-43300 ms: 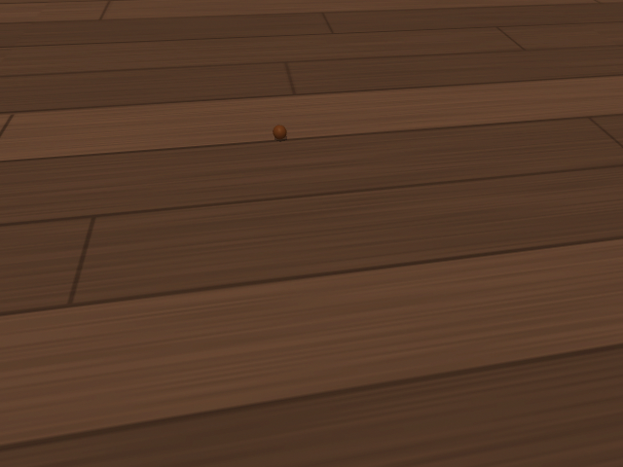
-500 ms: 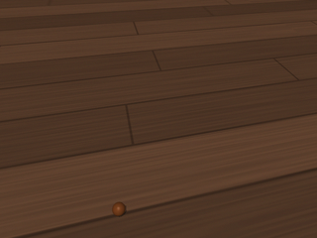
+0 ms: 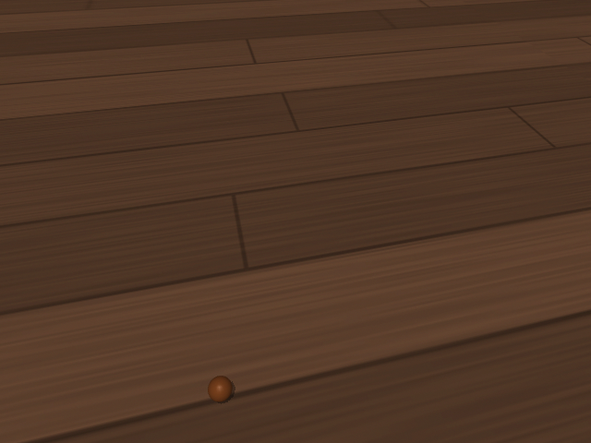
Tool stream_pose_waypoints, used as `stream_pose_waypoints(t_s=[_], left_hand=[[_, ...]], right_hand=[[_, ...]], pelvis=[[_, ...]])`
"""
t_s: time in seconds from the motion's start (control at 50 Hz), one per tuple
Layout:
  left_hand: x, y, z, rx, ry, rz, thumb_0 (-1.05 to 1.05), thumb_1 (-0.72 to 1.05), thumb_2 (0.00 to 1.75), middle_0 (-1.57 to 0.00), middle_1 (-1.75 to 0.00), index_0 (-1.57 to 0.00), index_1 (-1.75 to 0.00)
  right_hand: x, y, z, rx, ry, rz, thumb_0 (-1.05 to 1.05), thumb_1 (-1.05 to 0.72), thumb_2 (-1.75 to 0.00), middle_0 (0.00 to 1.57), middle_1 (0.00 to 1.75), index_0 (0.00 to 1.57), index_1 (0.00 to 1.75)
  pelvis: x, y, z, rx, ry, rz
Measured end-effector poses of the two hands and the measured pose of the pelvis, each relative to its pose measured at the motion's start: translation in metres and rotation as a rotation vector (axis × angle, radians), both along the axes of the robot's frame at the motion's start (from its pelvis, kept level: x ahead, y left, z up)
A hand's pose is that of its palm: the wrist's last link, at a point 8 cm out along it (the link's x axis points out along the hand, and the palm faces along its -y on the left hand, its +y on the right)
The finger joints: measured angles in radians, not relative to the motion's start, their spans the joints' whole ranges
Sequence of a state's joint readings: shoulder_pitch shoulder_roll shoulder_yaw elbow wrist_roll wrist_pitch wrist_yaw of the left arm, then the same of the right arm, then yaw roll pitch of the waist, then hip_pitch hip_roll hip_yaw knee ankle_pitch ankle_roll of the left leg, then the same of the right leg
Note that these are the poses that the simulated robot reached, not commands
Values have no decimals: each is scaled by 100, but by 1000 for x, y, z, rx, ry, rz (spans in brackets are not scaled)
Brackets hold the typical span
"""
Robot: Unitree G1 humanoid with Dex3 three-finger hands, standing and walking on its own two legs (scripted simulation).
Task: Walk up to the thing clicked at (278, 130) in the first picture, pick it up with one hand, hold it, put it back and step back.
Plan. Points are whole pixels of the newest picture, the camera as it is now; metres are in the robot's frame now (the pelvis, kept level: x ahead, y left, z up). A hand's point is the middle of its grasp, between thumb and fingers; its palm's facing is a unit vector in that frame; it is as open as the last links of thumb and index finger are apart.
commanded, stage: stand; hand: left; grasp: from above
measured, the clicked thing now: (220, 388) +0.44 +0.22 -0.74
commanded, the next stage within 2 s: step back in 0.24 s
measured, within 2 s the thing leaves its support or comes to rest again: neither
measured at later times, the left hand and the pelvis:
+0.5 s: hand out of the picture +0.09 +0.29 -0.18, palm faces -0.02 -0.93 -0.37, open 7.4 cm; pelvis -0.03 +0.03 -0.02, yaw +0 degrees
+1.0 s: hand out of the picture -0.04 +0.27 -0.18, palm faces -0.14 -0.91 -0.39, open 7.4 cm; pelvis -0.15 +0.01 -0.03, yaw -8 degrees
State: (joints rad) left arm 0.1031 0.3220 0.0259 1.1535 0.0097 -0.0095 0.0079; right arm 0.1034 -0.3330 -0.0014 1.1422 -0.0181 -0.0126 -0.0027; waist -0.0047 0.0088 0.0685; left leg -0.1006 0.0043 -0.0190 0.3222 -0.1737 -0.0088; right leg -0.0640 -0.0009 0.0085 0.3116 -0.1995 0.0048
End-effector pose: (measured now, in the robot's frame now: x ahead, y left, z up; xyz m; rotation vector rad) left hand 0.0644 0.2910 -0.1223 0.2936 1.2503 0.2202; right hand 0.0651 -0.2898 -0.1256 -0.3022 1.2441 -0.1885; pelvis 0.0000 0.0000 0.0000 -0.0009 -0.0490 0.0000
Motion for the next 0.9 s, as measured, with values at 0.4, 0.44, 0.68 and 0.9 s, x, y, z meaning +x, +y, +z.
stream_pose_waypoints(t_s=[0.4, 0.44, 0.68, 0.9], left_hand=[[7, 19, -5, 27, -43, -19, 1, 90, 89, -21, -30, -21, -30], [9, 28, -8, 34, -55, -33, 1, 90, 89, -21, -30, -21, -30], [8, 56, -18, 30, -89, -109, 1, 91, 90, -20, -30, -20, -29], [-63, 42, -24, 31, -8, -158, 1, 91, 90, -20, -30, -20, -29]], right_hand=[[-7, -10, 0, -42, -1, -12, 1, -91, -90, 21, 30, 20, 30], [-12, -10, 1, -60, -1, -15, 1, -91, -90, 21, 30, 20, 30], [-74, 18, 15, -110, 19, -42, 1, -90, -90, 21, 30, 20, 30], [-113, 8, 9, -94, -101, -59, 1, -90, -90, 21, 30, 20, 30]], pelvis=[[-21, 7, -10, -17, 16, -6], [-26, 13, -14, -17, 15, -11], [-65, 41, -15, -29, 22, -48], [-118, 31, -23, -13, 17, -120]])
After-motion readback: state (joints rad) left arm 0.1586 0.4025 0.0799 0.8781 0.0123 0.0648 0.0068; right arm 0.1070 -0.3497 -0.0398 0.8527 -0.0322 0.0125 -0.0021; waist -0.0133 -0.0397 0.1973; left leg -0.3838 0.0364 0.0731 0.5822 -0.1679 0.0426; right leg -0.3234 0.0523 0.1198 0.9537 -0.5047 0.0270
